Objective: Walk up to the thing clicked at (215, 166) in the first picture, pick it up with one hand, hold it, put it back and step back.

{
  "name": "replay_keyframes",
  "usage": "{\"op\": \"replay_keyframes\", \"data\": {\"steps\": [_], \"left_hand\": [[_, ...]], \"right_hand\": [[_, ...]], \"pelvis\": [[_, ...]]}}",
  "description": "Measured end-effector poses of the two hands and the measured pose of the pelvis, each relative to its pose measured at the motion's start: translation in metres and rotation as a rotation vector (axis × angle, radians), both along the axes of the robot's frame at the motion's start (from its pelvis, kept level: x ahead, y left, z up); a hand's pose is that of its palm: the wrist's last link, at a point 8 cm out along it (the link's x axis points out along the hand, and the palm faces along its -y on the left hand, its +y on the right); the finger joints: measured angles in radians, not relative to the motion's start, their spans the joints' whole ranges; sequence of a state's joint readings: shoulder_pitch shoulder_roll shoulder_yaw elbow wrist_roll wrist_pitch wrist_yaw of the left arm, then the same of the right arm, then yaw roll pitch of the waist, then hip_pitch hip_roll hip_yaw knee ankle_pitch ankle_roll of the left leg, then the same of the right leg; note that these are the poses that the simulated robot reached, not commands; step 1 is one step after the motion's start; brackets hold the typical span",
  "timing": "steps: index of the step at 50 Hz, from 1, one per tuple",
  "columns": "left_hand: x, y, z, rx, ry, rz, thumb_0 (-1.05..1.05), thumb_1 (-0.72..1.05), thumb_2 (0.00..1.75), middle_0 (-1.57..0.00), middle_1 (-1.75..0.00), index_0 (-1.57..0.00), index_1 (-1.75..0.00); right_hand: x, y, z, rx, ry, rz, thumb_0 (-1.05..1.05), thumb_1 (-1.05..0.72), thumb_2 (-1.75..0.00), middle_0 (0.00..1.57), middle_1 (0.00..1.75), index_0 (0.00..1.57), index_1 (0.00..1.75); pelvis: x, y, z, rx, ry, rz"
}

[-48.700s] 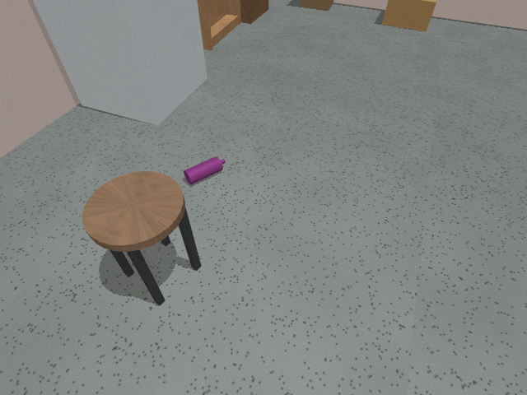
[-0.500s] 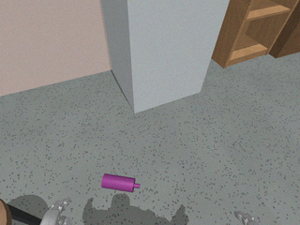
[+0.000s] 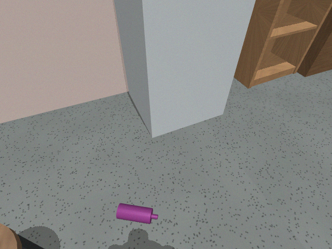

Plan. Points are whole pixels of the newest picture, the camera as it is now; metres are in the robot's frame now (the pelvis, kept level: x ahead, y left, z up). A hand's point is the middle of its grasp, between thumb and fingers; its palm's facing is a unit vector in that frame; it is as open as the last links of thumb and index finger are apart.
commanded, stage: stand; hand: left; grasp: from above
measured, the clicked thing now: (138, 213) +0.47 +0.19 -0.73
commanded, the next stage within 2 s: step back in 1.80 s
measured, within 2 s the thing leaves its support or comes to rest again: neither
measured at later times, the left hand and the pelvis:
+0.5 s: hand out of the picture +0.05 +0.24 -0.16, palm faces +0.03 -0.94 -0.34, open 7.4 cm; pelvis +0.00 -0.01 +0.01, yaw +0 degrees
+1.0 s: hand out of the picture +0.09 +0.23 -0.15, palm faces +0.01 -0.94 -0.33, open 7.4 cm; pelvis +0.01 -0.01 +0.01, yaw -1 degrees
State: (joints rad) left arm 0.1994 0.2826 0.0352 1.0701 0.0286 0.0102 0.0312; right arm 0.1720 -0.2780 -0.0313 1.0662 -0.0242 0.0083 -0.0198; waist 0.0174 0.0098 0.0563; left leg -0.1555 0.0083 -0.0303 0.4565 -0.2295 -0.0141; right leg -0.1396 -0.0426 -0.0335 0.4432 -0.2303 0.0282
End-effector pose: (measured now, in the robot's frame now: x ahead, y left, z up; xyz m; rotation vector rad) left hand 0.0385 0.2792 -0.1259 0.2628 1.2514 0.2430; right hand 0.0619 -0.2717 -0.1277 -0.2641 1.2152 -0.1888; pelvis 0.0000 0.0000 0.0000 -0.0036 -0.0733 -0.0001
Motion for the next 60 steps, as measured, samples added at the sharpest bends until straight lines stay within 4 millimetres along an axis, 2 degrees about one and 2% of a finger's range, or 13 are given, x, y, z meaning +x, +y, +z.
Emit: {"op": "replay_keyframes", "data": {"steps": [13,26,46,60], "left_hand": [[0.000,0.005,0.008,0.020,0.013,0.003,0.01,0.90,0.90,-0.21,-0.30,-0.20,-0.30],[0.002,0.002,0.008,0.014,0.040,0.001,0.01,0.90,0.90,-0.21,-0.30,-0.20,-0.30],[0.037,-0.002,0.009,0.003,0.001,-0.025,0.01,0.90,0.90,-0.21,-0.30,-0.20,-0.30],[0.045,0.003,0.012,0.011,0.005,-0.029,0.01,0.90,0.90,-0.21,-0.30,-0.20,-0.30]], "right_hand": [[-0.011,-0.012,0.002,-0.007,0.032,-0.011,0.00,-0.90,-0.90,0.20,0.30,0.21,0.30],[-0.012,-0.020,0.003,-0.012,0.060,-0.011,0.00,-0.90,-0.90,0.20,0.30,0.21,0.30],[0.010,-0.023,0.008,-0.022,0.033,-0.009,0.00,-0.90,-0.90,0.20,0.30,0.21,0.30],[0.015,-0.025,0.008,-0.025,0.038,-0.009,0.00,-0.90,-0.90,0.20,0.30,0.21,0.30]], "pelvis": [[-0.003,-0.004,0.005,0.000,-0.006,0.001],[-0.001,-0.009,0.006,0.000,0.006,-0.001],[0.012,-0.009,0.007,-0.001,0.017,-0.011],[0.018,-0.009,0.008,0.002,0.024,-0.014]]}}
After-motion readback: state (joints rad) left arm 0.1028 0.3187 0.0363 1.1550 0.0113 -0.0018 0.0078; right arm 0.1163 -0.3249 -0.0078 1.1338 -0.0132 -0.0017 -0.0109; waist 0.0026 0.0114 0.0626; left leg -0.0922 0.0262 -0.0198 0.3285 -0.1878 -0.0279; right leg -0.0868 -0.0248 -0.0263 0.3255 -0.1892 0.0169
